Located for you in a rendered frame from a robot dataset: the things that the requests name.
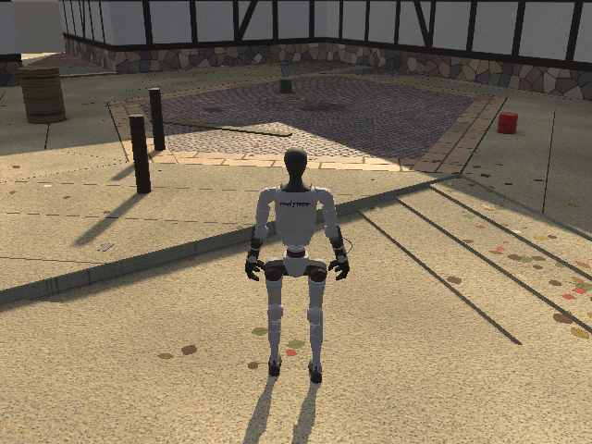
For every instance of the right robot forearm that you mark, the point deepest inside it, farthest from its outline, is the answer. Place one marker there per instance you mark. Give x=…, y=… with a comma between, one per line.
x=338, y=247

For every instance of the left robot forearm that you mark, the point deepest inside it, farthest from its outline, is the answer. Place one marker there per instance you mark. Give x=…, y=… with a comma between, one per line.
x=254, y=248

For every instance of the right robot shin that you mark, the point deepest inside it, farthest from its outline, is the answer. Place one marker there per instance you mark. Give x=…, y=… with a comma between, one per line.
x=316, y=340

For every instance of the robot right hand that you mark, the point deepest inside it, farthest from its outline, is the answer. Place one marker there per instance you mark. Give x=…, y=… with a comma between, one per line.
x=341, y=266

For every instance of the robot left hand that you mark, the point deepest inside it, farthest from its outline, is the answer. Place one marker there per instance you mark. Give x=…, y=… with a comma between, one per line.
x=250, y=267

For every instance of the right robot thigh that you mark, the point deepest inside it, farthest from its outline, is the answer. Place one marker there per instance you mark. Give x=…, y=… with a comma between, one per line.
x=317, y=274

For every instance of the right robot upper arm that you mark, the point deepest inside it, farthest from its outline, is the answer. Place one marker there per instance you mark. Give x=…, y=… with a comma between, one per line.
x=325, y=197

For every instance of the left robot upper arm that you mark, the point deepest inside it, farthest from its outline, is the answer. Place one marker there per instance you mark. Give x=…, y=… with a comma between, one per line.
x=266, y=197

